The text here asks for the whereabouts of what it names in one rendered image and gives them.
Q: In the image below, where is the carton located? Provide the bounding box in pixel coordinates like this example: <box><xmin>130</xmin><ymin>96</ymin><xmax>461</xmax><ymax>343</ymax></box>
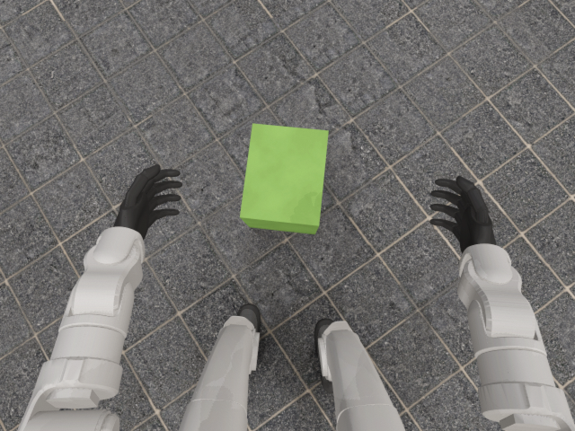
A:
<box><xmin>240</xmin><ymin>123</ymin><xmax>329</xmax><ymax>234</ymax></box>

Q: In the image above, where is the left robot shin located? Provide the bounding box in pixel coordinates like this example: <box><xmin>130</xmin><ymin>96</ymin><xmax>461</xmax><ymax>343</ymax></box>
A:
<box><xmin>217</xmin><ymin>316</ymin><xmax>254</xmax><ymax>337</ymax></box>

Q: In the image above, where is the robot left foot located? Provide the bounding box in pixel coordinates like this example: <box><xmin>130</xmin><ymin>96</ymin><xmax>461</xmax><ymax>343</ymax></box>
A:
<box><xmin>237</xmin><ymin>303</ymin><xmax>261</xmax><ymax>332</ymax></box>

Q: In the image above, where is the robot left upper arm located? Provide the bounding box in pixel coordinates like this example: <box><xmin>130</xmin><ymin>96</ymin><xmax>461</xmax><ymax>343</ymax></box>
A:
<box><xmin>23</xmin><ymin>409</ymin><xmax>119</xmax><ymax>431</ymax></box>

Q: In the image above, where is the left robot forearm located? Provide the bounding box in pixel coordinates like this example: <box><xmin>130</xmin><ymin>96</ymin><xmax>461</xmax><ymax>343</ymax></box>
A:
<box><xmin>17</xmin><ymin>226</ymin><xmax>145</xmax><ymax>431</ymax></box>

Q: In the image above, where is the robot right hand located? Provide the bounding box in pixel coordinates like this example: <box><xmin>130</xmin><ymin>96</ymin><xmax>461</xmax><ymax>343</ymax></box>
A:
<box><xmin>429</xmin><ymin>176</ymin><xmax>496</xmax><ymax>254</ymax></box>

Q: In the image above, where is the robot left hand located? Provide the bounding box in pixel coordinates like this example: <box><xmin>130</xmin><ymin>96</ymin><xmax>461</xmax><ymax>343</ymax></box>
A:
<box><xmin>113</xmin><ymin>164</ymin><xmax>182</xmax><ymax>240</ymax></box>

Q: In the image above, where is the right robot forearm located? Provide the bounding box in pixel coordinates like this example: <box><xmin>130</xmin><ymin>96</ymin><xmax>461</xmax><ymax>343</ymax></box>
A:
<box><xmin>457</xmin><ymin>243</ymin><xmax>575</xmax><ymax>431</ymax></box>

